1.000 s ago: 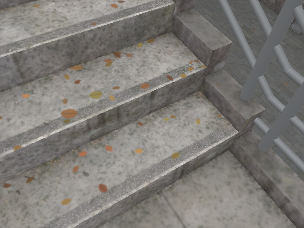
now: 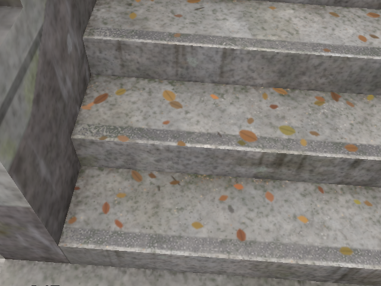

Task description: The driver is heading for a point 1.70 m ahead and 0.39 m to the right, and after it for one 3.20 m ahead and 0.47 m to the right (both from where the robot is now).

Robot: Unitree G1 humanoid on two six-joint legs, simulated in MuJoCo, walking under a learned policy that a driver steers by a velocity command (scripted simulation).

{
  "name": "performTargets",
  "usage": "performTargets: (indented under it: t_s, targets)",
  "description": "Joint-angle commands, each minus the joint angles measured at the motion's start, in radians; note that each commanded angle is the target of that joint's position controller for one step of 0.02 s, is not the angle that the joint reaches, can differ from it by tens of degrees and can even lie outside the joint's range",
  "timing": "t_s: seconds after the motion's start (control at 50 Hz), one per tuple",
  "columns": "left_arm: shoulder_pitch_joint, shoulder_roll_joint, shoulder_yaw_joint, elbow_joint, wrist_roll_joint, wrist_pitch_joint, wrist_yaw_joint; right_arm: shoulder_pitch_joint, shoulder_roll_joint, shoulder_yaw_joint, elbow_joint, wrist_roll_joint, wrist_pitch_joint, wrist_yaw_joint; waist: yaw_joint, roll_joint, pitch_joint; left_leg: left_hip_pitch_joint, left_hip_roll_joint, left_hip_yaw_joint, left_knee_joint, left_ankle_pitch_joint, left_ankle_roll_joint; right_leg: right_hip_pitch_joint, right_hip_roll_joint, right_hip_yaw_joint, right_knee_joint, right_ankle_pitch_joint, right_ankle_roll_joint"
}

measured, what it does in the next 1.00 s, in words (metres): steps on the spot: right foot, then left foot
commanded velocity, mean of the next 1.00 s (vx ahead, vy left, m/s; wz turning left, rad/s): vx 0.03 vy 0.00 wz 0.13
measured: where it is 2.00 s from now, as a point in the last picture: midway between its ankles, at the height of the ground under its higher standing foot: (189, 270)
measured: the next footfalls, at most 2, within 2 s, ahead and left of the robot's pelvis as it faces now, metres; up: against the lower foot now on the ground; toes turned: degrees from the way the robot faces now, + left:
right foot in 0.10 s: +0.04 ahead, -0.12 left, +0.00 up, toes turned +3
left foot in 0.42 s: +0.01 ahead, +0.13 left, +0.00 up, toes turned +1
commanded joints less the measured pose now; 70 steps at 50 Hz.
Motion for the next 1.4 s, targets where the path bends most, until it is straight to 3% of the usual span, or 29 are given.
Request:
performTargets:
  t_s: [0.02,0.08,0.1,0.12,0.14,0.16,0.2,0.24,0.32,0.4,0.44,0.5,0.8,0.84,0.92,0.94,0.96,1.0,1.06,1.1,1.14,1.16,1.18,1.2,1.22,1.24,1.3,1.36,1.4]
  targets:
    - [0.014,0.076,0.018,-0.058,0.006,-0.025,-0.025,-0.035,-0.169,-0.043,-0.054,-0.005,0.001,-0.002,0.005,0.180,-0.161,0.124,0.222,-0.242,-0.060,0.310,0.203,0.086,0.012,-0.030,-0.120,-0.012,-0.002]
    - [0.105,0.065,0.018,-0.025,0.017,-0.030,-0.033,-0.031,-0.124,-0.025,-0.033,0.011,0.008,-0.005,0.036,0.139,-0.160,0.036,0.154,-0.204,0.020,0.233,0.117,0.296,-0.027,-0.057,-0.394,0.213,-0.061]
    - [0.133,0.139,0.030,-0.030,0.035,-0.029,-0.025,0.004,-0.074,-0.010,-0.031,-0.004,0.003,-0.004,0.016,-0.024,-0.160,-0.100,0.057,-0.110,0.191,-0.006,0.044,0.405,-0.216,0.134,-0.438,0.364,-0.134]
    - [0.096,0.206,0.044,-0.041,0.061,-0.031,-0.031,-0.008,-0.086,-0.014,-0.060,-0.011,-0.012,-0.009,0.003,-0.210,-0.109,-0.245,-0.084,-0.012,0.322,-0.412,-0.019,0.321,-0.415,0.394,-0.478,0.516,-0.335]
    - [0.072,0.167,0.035,-0.060,0.064,-0.049,-0.025,-0.040,-0.161,-0.033,-0.049,-0.021,-0.021,-0.015,0.021,-0.127,-0.111,-0.223,-0.034,-0.056,0.536,-0.438,-0.050,0.259,-0.461,0.428,-0.501,0.493,-0.414]
    - [0.041,0.140,0.027,-0.059,0.054,-0.061,-0.019,-0.027,-0.189,-0.049,-0.030,-0.007,-0.018,-0.017,0.005,-0.102,-0.097,-0.240,-0.035,-0.062,0.628,-0.382,-0.055,0.254,-0.417,0.362,-0.495,0.459,-0.387]
    - [-0.006,0.093,0.012,-0.054,0.027,-0.075,-0.008,0.007,-0.155,-0.049,0.016,-0.010,-0.001,-0.032,-0.014,-0.100,-0.074,-0.247,-0.016,-0.064,0.637,-0.275,-0.089,0.271,-0.313,0.229,-0.467,0.398,-0.293]
    - [0.034,0.041,-0.012,-0.031,0.020,-0.075,-0.009,0.023,-0.087,-0.032,0.036,-0.010,0.003,-0.022,-0.011,-0.112,-0.089,-0.165,-0.011,-0.034,0.572,-0.213,-0.125,0.282,-0.260,0.143,-0.472,0.447,-0.281]
    - [0.079,0.091,-0.006,0.001,0.022,-0.062,-0.004,-0.072,-0.022,0.003,0.025,-0.008,-0.005,-0.009,0.036,-0.149,-0.100,-0.024,0.038,0.099,0.221,-0.195,-0.130,0.328,-0.204,0.055,-0.409,0.575,-0.253]
    - [0.117,0.111,-0.004,0.017,-0.002,-0.055,-0.019,-0.020,-0.061,0.000,0.073,-0.009,-0.005,0.002,0.016,-0.128,-0.098,0.157,0.038,0.115,-0.117,0.085,-0.066,0.302,-0.199,0.081,-0.370,0.553,-0.218]
    - [0.159,0.094,-0.017,0.011,0.034,-0.085,-0.042,-0.017,-0.157,-0.014,0.079,-0.017,0.005,-0.011,0.059,0.001,-0.145,0.305,0.130,0.029,-0.008,0.379,-0.005,0.208,-0.143,0.044,-0.361,0.428,-0.146]
    - [0.067,0.082,-0.025,0.010,0.031,-0.084,-0.043,-0.018,-0.078,0.002,0.116,-0.018,0.004,0.003,0.016,0.027,-0.149,0.227,0.103,0.038,-0.004,0.268,0.016,0.248,-0.073,-0.055,-0.326,0.305,-0.082]
    - [0.086,0.096,-0.040,0.111,0.027,-0.047,-0.011,-0.041,-0.080,0.034,0.283,-0.016,-0.026,-0.007,0.023,0.046,-0.050,0.139,0.083,0.045,-0.021,0.185,0.006,0.257,-0.057,-0.068,-0.348,0.233,-0.062]
    - [0.123,0.079,-0.039,0.137,0.047,-0.024,-0.005,0.005,-0.050,0.049,0.310,-0.019,-0.032,0.004,0.016,0.085,-0.055,0.123,0.111,0.016,-0.052,0.033,0.012,0.266,-0.075,-0.041,-0.336,0.117,-0.078]
    - [0.135,0.077,-0.035,0.143,0.051,-0.009,-0.011,0.017,-0.086,0.034,0.336,-0.024,-0.039,0.012,0.026,0.079,0.072,0.008,0.097,-0.044,-0.093,-0.462,0.083,0.159,-0.046,-0.031,-0.311,-0.214,-0.124]
    - [0.143,0.074,-0.035,0.147,0.048,-0.014,-0.015,0.013,-0.086,0.033,0.331,-0.026,-0.041,0.015,0.026,0.066,0.091,0.004,0.098,-0.053,-0.096,-0.480,0.092,0.137,-0.052,-0.009,-0.327,-0.244,-0.135]
    - [0.113,0.088,-0.030,0.134,-0.009,-0.055,-0.008,-0.037,-0.111,0.027,0.317,0.018,-0.055,0.004,0.018,0.043,0.106,-0.004,0.077,-0.004,-0.061,-0.445,0.082,0.112,-0.043,-0.029,-0.340,-0.224,-0.141]
    - [0.164,0.083,-0.031,0.155,-0.021,-0.091,-0.007,-0.013,-0.057,0.040,0.315,0.004,-0.082,0.004,0.007,-0.029,0.063,-0.002,0.039,0.060,0.019,-0.318,0.059,0.179,-0.091,0.059,-0.400,-0.198,-0.177]
    - [0.277,0.176,0.001,0.196,-0.036,-0.081,0.002,-0.065,-0.021,0.051,0.277,0.003,-0.129,0.028,0.026,-0.168,0.051,-0.150,0.020,0.162,0.169,-0.218,0.032,0.380,-0.310,0.338,-0.513,0.062,-0.303]
    - [0.252,0.195,0.012,0.168,-0.030,-0.064,0.015,-0.089,-0.022,0.055,0.280,0.002,-0.155,0.052,0.025,-0.131,0.044,-0.146,0.032,0.167,0.047,-0.270,0.039,0.443,-0.322,0.305,-0.472,0.367,-0.310]
    - [0.145,0.180,0.010,0.124,-0.034,-0.041,0.023,0.093,-0.055,0.034,0.351,-0.001,-0.152,0.075,-0.061,-0.098,-0.043,0.101,0.018,0.186,-0.110,-0.074,0.063,0.379,-0.246,0.156,-0.385,0.518,-0.258]
    - [0.025,0.155,0.004,0.080,-0.029,-0.054,0.025,0.231,-0.079,0.018,0.389,0.002,-0.157,0.079,-0.142,-0.061,-0.063,0.267,0.033,0.107,-0.152,-0.007,0.089,0.264,-0.165,0.049,-0.208,0.682,-0.204]
    - [-0.024,0.125,-0.005,0.034,-0.001,-0.085,0.006,0.360,-0.215,-0.024,0.416,0.003,-0.149,0.069,-0.162,0.145,-0.110,0.523,0.175,-0.117,-0.133,0.175,0.163,-0.017,-0.041,-0.085,0.105,0.599,-0.112]
    - [0.038,0.062,-0.021,0.057,0.017,-0.109,-0.011,0.396,-0.193,-0.022,0.422,0.005,-0.146,0.068,-0.156,0.272,-0.120,0.685,0.349,-0.337,-0.191,0.384,0.257,-0.297,0.030,-0.052,0.308,-0.117,-0.090]
    - [0.093,0.077,-0.016,0.079,-0.024,-0.121,-0.022,0.335,-0.118,0.001,0.397,-0.016,-0.151,0.065,-0.108,0.139,-0.073,0.646,0.382,-0.291,-0.187,0.394,0.285,-0.362,-0.024,0.053,0.407,-0.186,-0.115]
    - [0.089,0.071,-0.018,0.067,-0.054,-0.124,-0.033,0.275,-0.071,0.010,0.378,-0.009,-0.153,0.061,-0.072,0.112,-0.019,0.635,0.358,-0.201,-0.200,0.389,0.271,-0.440,-0.068,0.054,0.427,-0.130,-0.135]
    - [-0.033,0.018,-0.037,0.005,-0.015,-0.124,-0.051,0.217,-0.040,0.028,0.355,-0.004,-0.132,0.053,-0.042,0.104,0.050,0.446,0.286,-0.037,-0.283,0.419,0.184,-0.401,-0.130,-0.055,0.229,0.026,-0.097]
    - [-0.111,-0.037,-0.070,-0.064,0.019,-0.115,-0.059,0.164,-0.132,0.008,0.350,0.017,-0.141,0.023,-0.007,0.104,0.020,0.194,0.227,0.072,-0.333,0.464,0.146,-0.101,-0.093,-0.107,-0.027,0.190,-0.048]
    - [-0.025,0.019,-0.051,-0.039,0.018,-0.098,-0.046,0.159,-0.206,-0.020,0.353,0.012,-0.147,0.020,0.028,0.160,-0.034,0.175,0.259,0.073,-0.315,0.493,0.139,0.030,-0.065,-0.106,-0.010,0.226,-0.044]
